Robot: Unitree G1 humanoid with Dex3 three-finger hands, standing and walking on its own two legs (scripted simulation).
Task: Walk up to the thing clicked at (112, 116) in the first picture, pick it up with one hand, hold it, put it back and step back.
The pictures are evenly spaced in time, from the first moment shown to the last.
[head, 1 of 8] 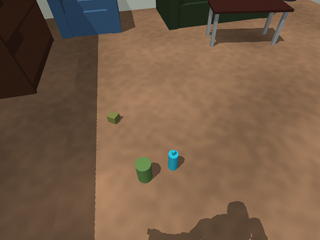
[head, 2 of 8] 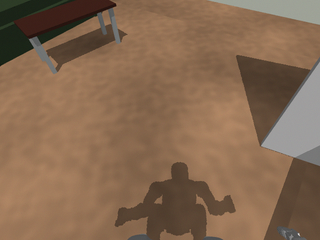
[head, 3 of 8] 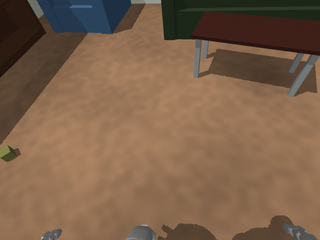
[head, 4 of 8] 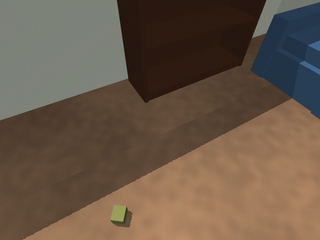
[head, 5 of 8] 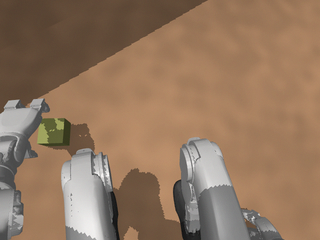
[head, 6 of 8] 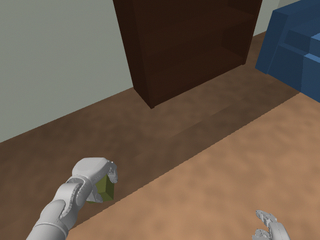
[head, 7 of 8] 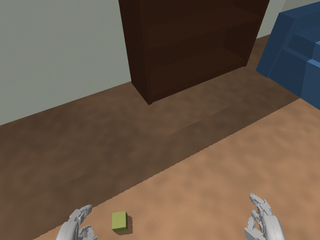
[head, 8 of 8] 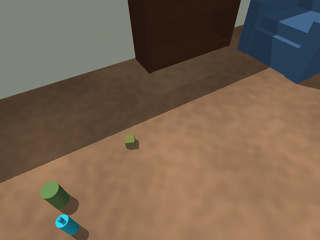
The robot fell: no
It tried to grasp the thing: yes
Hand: left
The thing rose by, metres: 0.67
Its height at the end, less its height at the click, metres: +0.00
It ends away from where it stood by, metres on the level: 0.01
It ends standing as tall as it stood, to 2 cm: yes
